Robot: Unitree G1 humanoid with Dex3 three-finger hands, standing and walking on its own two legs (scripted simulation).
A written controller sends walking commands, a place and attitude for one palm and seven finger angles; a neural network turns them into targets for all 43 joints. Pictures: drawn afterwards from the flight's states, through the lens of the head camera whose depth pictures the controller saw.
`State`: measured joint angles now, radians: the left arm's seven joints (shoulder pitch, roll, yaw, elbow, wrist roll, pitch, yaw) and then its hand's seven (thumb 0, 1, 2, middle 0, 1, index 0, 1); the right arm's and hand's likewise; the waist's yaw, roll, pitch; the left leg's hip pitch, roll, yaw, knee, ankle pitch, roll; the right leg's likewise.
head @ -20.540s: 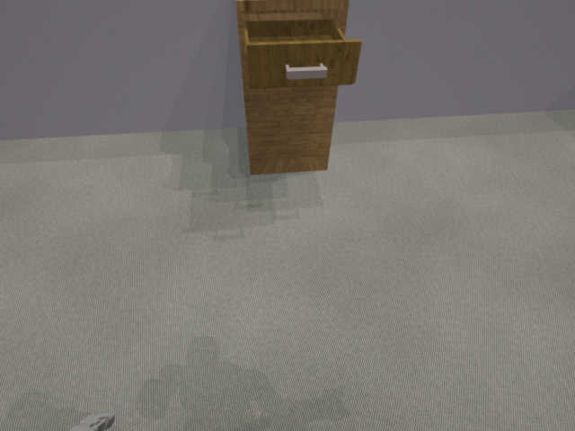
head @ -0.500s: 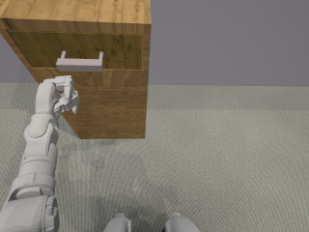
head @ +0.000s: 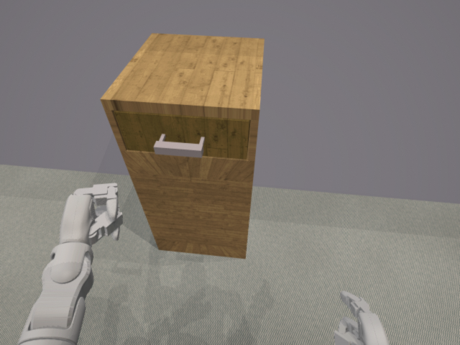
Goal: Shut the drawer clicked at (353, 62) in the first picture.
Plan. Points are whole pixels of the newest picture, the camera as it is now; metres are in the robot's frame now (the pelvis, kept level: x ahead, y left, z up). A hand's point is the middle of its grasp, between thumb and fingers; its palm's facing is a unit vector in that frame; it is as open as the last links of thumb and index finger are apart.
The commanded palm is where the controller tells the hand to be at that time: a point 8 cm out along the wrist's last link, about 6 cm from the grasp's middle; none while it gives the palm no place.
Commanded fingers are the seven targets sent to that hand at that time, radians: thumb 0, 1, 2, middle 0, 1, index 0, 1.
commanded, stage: draw the hand back to the body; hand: left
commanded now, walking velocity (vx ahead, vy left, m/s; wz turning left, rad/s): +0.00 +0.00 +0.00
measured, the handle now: (180, 143) +0.62 +0.18 -0.03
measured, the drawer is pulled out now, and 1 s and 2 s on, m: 0.00 0.00 0.00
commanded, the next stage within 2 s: step back with the hand held close in 0.64 s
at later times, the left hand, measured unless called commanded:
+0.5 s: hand (42, 258) +0.18 +0.23 +0.18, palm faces +0.40 -0.83 -0.39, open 3.3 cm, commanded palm +0.13 +0.27 +0.19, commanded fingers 0.00 0.90 0.90 -1.40 -1.60 -1.40 -1.60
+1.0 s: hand (58, 243) +0.20 +0.23 +0.17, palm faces +0.31 -0.83 -0.47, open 3.2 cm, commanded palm +0.14 +0.27 +0.19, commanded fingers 0.00 0.90 0.90 -1.40 -1.60 -1.40 -1.60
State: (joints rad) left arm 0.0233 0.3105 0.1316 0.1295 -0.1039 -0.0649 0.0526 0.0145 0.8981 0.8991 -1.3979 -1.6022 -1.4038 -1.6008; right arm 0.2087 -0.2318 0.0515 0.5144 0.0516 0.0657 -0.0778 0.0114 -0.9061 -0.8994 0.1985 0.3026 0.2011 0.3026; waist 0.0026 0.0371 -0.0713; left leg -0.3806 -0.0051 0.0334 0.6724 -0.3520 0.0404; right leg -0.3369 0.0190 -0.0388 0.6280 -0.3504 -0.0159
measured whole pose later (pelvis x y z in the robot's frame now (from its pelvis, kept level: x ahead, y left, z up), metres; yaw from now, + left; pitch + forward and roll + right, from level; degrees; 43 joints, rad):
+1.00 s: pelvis +0.00 +0.00 +0.02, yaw -1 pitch +0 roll -1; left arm 0.57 0.35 0.33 -0.46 -0.06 -0.18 0.10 0.01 0.89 0.90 -1.40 -1.60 -1.41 -1.60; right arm 0.18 -0.25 -0.01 0.56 0.00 0.00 -0.05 0.01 -0.90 -0.90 0.20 0.30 0.20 0.30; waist 0.00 0.07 0.03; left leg -0.20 0.01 0.05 0.44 -0.24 0.03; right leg -0.15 0.04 -0.02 0.37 -0.22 -0.02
